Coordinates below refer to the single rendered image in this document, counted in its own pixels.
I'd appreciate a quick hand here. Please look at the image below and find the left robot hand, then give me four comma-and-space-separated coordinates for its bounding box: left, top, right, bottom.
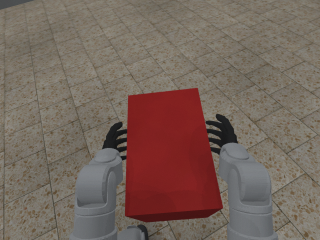
102, 122, 127, 161

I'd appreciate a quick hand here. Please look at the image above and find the carton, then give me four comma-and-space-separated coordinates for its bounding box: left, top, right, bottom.
125, 88, 223, 223

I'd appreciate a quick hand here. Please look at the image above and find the robot left foot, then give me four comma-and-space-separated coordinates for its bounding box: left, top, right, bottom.
137, 224, 149, 240

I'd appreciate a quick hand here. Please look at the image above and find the right robot hand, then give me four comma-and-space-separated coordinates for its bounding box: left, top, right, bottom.
205, 113, 238, 155

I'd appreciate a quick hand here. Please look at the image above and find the right robot forearm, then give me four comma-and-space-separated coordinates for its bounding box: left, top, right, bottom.
218, 142, 278, 240

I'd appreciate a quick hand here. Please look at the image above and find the left robot forearm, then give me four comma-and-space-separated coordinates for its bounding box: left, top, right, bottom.
69, 148, 123, 240

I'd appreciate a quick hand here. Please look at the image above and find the robot left shin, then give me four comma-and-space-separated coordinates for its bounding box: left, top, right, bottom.
126, 225, 141, 231

